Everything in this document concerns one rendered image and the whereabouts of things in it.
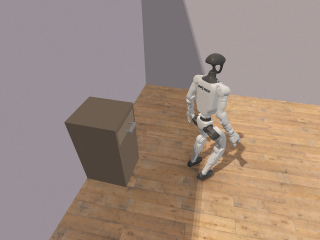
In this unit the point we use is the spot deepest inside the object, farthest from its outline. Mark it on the drawer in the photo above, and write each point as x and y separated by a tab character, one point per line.
126	126

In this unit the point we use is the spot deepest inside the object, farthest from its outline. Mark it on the left robot upper arm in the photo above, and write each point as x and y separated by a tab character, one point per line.
193	88

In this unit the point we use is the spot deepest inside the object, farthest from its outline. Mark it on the right robot upper arm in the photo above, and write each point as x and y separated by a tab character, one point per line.
223	93

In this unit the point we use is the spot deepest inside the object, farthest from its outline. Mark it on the robot right hand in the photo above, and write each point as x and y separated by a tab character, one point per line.
234	138

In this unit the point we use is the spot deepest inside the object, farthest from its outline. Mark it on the cabinet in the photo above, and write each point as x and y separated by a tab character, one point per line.
93	129

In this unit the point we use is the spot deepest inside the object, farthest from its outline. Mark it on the handle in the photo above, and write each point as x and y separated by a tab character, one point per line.
131	128

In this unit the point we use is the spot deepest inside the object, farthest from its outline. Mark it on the robot right forearm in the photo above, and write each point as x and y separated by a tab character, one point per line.
224	121

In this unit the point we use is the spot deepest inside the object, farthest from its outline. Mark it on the robot left forearm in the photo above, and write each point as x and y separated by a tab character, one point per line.
190	105

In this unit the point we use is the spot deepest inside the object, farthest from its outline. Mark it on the left robot shin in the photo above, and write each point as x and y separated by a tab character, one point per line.
197	148

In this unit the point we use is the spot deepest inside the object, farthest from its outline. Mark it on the robot left hand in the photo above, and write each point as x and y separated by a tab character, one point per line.
188	114

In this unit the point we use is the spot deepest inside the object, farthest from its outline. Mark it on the humanoid robot head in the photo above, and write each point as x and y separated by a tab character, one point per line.
214	59

